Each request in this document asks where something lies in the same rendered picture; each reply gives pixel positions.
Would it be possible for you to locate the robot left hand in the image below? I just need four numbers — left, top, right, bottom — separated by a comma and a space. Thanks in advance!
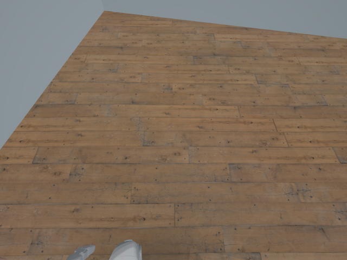
66, 245, 95, 260

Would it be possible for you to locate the left robot thigh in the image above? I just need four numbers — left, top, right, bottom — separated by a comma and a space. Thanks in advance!
109, 241, 142, 260

